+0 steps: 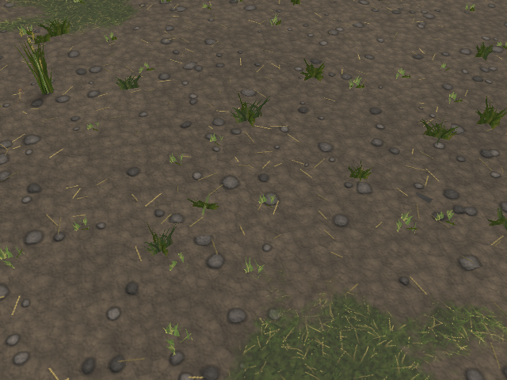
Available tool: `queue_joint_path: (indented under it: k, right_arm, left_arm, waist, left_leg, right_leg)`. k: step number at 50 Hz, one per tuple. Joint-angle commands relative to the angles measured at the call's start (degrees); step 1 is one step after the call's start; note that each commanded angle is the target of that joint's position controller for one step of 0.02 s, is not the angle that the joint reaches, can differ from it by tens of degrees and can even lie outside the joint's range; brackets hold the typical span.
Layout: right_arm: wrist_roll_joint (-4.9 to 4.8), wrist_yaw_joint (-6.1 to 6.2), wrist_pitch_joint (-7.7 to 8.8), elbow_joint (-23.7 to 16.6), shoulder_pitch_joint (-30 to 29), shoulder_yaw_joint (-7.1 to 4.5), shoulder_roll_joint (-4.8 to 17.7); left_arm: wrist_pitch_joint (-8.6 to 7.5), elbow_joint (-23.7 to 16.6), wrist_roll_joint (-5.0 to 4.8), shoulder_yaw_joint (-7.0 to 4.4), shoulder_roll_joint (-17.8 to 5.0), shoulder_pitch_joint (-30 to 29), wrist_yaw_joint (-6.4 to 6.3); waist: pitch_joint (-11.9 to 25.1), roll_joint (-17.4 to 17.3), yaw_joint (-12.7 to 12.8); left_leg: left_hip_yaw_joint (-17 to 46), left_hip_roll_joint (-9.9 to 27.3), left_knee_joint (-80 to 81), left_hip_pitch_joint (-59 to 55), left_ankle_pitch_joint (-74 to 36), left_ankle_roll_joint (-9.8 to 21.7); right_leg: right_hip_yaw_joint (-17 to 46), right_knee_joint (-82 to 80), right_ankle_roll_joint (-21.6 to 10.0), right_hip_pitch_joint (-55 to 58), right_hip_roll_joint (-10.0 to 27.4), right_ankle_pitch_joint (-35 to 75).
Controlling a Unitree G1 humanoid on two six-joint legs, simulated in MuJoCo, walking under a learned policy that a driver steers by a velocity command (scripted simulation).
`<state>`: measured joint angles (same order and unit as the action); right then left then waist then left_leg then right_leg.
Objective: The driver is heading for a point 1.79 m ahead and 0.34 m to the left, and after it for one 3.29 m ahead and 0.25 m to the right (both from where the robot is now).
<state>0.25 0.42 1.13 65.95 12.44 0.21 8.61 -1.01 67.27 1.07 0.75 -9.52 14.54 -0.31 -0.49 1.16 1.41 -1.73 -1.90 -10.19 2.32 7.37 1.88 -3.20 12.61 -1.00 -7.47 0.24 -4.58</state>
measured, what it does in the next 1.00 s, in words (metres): walks ahead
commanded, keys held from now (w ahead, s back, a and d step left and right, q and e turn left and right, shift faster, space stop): no key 0.50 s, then w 0.50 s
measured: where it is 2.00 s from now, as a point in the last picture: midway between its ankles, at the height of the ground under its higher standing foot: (286, 357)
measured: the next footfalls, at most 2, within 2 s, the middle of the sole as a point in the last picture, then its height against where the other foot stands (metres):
left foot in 1.40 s outside the picture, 0.18 m lower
right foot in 1.78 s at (315, 334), level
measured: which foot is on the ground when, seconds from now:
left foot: down 0.00-0.90, up 0.92-1.00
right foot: down 0.00-1.00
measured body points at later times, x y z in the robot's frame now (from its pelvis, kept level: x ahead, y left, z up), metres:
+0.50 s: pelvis -0.01 -0.01 +0.00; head +0.00 -0.01 +0.45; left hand -0.01 +0.21 -0.16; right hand -0.01 -0.22 -0.16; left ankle -0.02 +0.10 -0.75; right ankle +0.03 -0.11 -0.75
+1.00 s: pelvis +0.09 -0.06 -0.02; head +0.08 -0.08 +0.43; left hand +0.07 +0.20 -0.16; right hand +0.09 -0.32 -0.18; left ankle +0.03 +0.07 -0.70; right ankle +0.02 -0.12 -0.75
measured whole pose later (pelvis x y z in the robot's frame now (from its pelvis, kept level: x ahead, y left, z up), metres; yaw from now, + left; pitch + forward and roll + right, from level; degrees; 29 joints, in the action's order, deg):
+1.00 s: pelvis +0.09 -0.06 -0.02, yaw -1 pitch +0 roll +0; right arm 1.7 -0.6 1.2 60.6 19.6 -5.0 12.9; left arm -5.1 61.9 2.1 -3.3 -12.1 22.5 0.9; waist 1.9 -2.3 1.1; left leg 1.4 1.4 -56.1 20.3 20.5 3.9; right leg -7.3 27.5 -5.1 -5.5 -3.1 -22.3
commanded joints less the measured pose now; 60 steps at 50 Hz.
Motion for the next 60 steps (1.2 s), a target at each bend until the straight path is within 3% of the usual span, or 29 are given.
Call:
queue_joint_path:
  k: [1,25,26,29,30,32,34,35,36,37,38,39,41,42,43,44,45,46,47,48,49,51,52,53,54,56,58,60]
  right_arm:
    - [-0.06,0.17,0.4,-0.9,2.0,-0.64,4.7]
    - [0.31,0.2,0.39,0.0,6.9,-0.27,2.8]
    - [0.45,0.2,0.34,0.0,7.3,-0.29,2.9]
    - [1.35,-0.07,-0.19,-0.5,9.9,-1.58,5.2]
    - [1.72,-0.23,-0.39,-0.7,11.1,-1.86,5.1]
    - [2.38,-0.44,-0.3,-0.5,14.5,-1.98,3.5]
    - [2.64,-0.35,0.1,-0.5,17.7,-2.64,4.6]
    - [2.58,-0.16,0.45,-0.7,18.4,-3.69,7.2]
    - [2.15,-0.01,0.88,-1.9,16.9,-4.66,9.6]
    - [1.84,0.06,1.14,-3.7,13.3,-4.86,9.8]
    - [1.18,-0.07,0.96,-5.0,11.0,-4.56,8.9]
    - [1.16,-0.29,1.0,-5.3,10.3,-4.86,9.2]
    - [1.38,-0.19,0.78,-5.4,10.7,-5.6,10.2]
    - [1.72,-0.16,1.22,-5.3,10.1,-6.21,11.0]
    - [1.14,-0.06,0.73,-5.7,9.8,-5.86,10.3]
    - [1.55,-0.26,0.95,-5.7,7.1,-6.44,10.8]
    - [1.26,-0.52,1.18,-7.0,4.6,-6.17,9.8]
    - [0.69,-0.9,1.34,-10.5,3.9,-5.1,5.0]
    - [2.24,-0.22,0.84,-11.5,1.4,-5.52,7.2]
    - [1.66,-0.37,1.15,-11.5,-0.5,-5.64,8.4]
    - [0.94,-1.21,1.32,-10.6,1.2,-5.48,7.8]
    - [2.33,-2.42,0.57,-9.0,4.1,-5.71,7.6]
    - [1.38,-2.45,0.89,-10.3,-0.8,-6.25,8.5]
    - [1.39,-2.62,1.01,-11.5,-3.4,-5.96,7.6]
    - [1.34,-2.9,0.76,-12.8,-5.6,-5.54,6.8]
    - [2.08,-3.39,0.51,-14.8,-10.7,-5.28,6.2]
    - [1.62,-3.84,0.34,-14.3,-10.4,-4.8,5.7]
    - [1.11,-3.95,0.59,-14.9,-12.7,-4.23,5.4]
  left_arm:
    - [-0.32,-1.0,0.2,-0.52,-4.2,2.3,-0.09]
    - [-0.33,-1.0,0.05,-0.67,-3.5,3.6,-0.2]
    - [-0.24,-1.2,0.09,-0.75,-3.7,3.6,-0.21]
    - [0.43,-2.8,0.21,-2.4,-7.3,2.2,-0.05]
    - [0.71,-3.6,0.34,-2.85,-7.7,1.7,0.09]
    - [0.78,-5.0,0.54,-3.36,-6.9,-0.2,0.32]
    - [0.43,-6.6,0.55,-3.44,-5.5,-2.3,0.58]
    - [0.32,-7.2,0.88,-3.01,-3.5,-2.7,1.02]
    - [0.4,-7.9,1.7,-2.83,-3.1,-1.8,1.32]
    - [0.38,-8.4,1.45,-3.54,-5.4,-0.7,1.39]
    - [0.04,-9.4,0.21,-3.35,-5.1,-0.7,1.32]
    - [-0.29,-9.5,0.36,-3.22,-4.2,-0.4,1.35]
    - [-0.65,-8.8,1.07,-3.5,-4.4,1.3,1.31]
    - [-0.77,-7.5,1.91,-3.9,-5.0,5.9,1.41]
    - [-0.98,-7.7,1.24,-3.87,-4.6,7.3,1.22]
    - [-1.24,-4.5,1.85,-4.48,-5.0,15.1,1.18]
    - [-1.81,-2.4,1.94,-5.5,-7.9,22.1,0.95]
    - [-2.81,-2.3,1.73,-7.2,-15.7,22.9,0.82]
    - [-3.61,-2.8,0.76,-6.84,-14.1,21.5,0.98]
    - [-4.48,-4.3,0.55,-5.83,-11.3,17.1,1.14]
    - [-5.15,-5.8,0.97,-4.91,-9.3,13.4,1.23]
    - [-6.02,-6.3,1.2,-4.18,-8.4,12.0,0.59]
    - [-7.44,-5.4,1.25,-3.55,-7.4,11.6,0.51]
    - [-7.87,-5.0,1.06,-3.15,-7.0,12.9,0.31]
    - [-8.09,-5.6,1.19,-3.1,-7.2,11.7,0.19]
    - [-7.92,-5.1,1.06,-2.85,-6.7,12.7,-0.68]
    - [-7.2,-4.5,0.94,-2.38,-6.1,14.0,-1.47]
    - [-7.44,-4.1,0.96,-1.84,-5.0,15.9,-1.19]
  waist:
    - [-1.7,-1.4,-0.1]
    - [-2.0,-0.9,-0.3]
    - [-1.2,-0.7,-0.4]
    - [-2.3,0.5,-1.4]
    - [-3.7,0.3,-1.9]
    - [-5.5,-0.1,-3.3]
    - [-4.2,-4.3,-4.9]
    - [-4.0,-11.4,-5.2]
    - [-5.1,-14.5,-4.5]
    - [-6.5,-9.9,-1.7]
    - [-7.4,-6.4,-0.1]
    - [-8.5,-7.4,0.2]
    - [-7.0,-6.4,0.5]
    - [-5.3,-8.3,1.8]
    - [-5.7,-5.0,3.4]
    - [-4.7,-5.6,6.3]
    - [-2.2,1.3,9.7]
    - [-3.4,18.0,7.9]
    - [-8.9,10.0,5.7]
    - [-12.8,1.7,3.5]
    - [-12.7,-2.4,1.4]
    - [-10.2,-0.8,-1.3]
    - [-10.1,-0.7,-1.4]
    - [-8.9,1.9,-0.9]
    - [-9.8,1.8,-1.4]
    - [-8.4,1.7,-0.3]
    - [-7.1,2.0,-0.1]
    - [-6.7,1.2,1.3]
  left_leg:
    - [6.0,7.6,2.9,4.2,2.0,0.1]
    - [5.1,6.7,-0.6,5.7,2.0,-0.4]
    - [4.9,6.2,-0.4,5.4,5.1,-0.3]
    - [2.7,2.6,-4.4,6.7,20.3,1.0]
    - [2.3,1.7,-6.0,7.8,25.3,1.7]
    - [2.1,1.3,-9.0,7.2,24.8,2.9]
    - [7.2,4.6,-5.5,4.7,25.7,4.9]
    - [15.3,10.6,1.6,6.2,29.8,7.7]
    - [24.4,18.6,8.6,11.6,35.3,11.7]
    - [26.8,20.6,9.3,12.5,35.2,12.5]
    - [23.6,18.5,8.4,11.2,30.7,10.6]
    - [19.6,16.6,6.3,11.1,25.2,9.9]
    - [14.3,13.1,1.9,12.7,19.8,9.2]
    - [13.8,13.9,-1.7,15.3,15.2,9.6]
    - [11.6,11.1,-4.3,17.0,19.3,8.6]
    - [9.9,10.0,-13.1,22.0,9.8,8.3]
    - [5.2,5.9,-27.2,25.6,6.0,6.7]
    - [-2.9,-1.7,-44.9,37.0,19.0,3.1]
    - [3.8,3.2,-52.1,43.7,20.6,3.4]
    - [6.4,5.5,-52.4,45.3,15.4,3.4]
    - [6.6,6.3,-51.4,42.9,11.3,2.5]
    - [4.4,5.9,-52.7,39.9,6.5,1.3]
    - [6.3,6.0,-48.0,42.8,2.5,1.2]
    - [4.5,5.6,-44.4,42.3,0.5,1.1]
    - [1.3,4.0,-38.8,37.9,-5.2,1.2]
    - [-0.1,2.5,-31.6,35.4,-16.9,1.3]
    - [-0.3,1.4,-27.6,31.4,-27.4,2.6]
    - [-2.3,0.7,-25.9,27.1,-36.4,4.0]
  right_leg:
    - [5.3,-1.7,-0.7,0.3,5.9,1.9]
    - [6.3,-2.2,-1.4,-2.2,5.5,-0.7]
    - [6.3,-2.8,-1.5,-2.2,5.1,-4.7]
    - [6.0,-2.5,-3.1,-7.4,2.7,-23.1]
    - [5.5,-2.0,-3.9,-10.0,1.9,-28.7]
    - [4.9,0.6,-4.8,-14.0,1.5,-29.2]
    - [1.8,8.6,-4.5,-17.2,-0.6,-25.1]
    - [-2.8,21.4,-3.6,-16.9,-3.3,-18.4]
    - [-1.6,34.1,-3.3,-15.6,-0.8,-14.9]
    - [2.6,37.6,-3.4,-17.9,2.6,-15.2]
    - [1.7,29.9,-3.5,-18.4,2.0,-21.3]
    - [0.5,26.7,-3.5,-15.4,1.9,-22.3]
    - [-3.3,22.4,-3.3,-7.4,-0.4,-22.5]
    - [-2.4,27.1,-3.5,-1.2,1.4,-12.3]
    - [-5.1,14.7,-3.4,0.8,-1.5,-21.7]
    - [-5.3,18.2,-3.6,11.7,-1.3,-11.4]
    - [-0.5,9.2,-4.9,17.1,0.4,-17.7]
    - [23.4,-1.1,-10.2,19.5,14.8,-20.3]
    - [32.7,-4.0,-15.2,11.6,21.7,-27.1]
    - [30.2,-4.1,-15.2,9.1,21.3,-24.4]
    - [25.6,-4.4,-14.0,7.4,19.0,-18.3]
    - [17.1,-1.5,-12.5,7.0,15.1,1.0]
    - [12.5,-0.2,-9.2,9.6,11.9,2.3]
    - [11.0,-0.2,-8.3,10.1,10.7,4.1]
    - [7.9,-0.7,-8.6,3.6,7.7,1.3]
    - [6.5,2.7,-9.1,2.1,6.8,-0.3]
    - [3.2,8.5,-8.1,-0.6,6.3,0.4]
    - [1.2,13.1,-6.3,-4.1,5.8,-4.4]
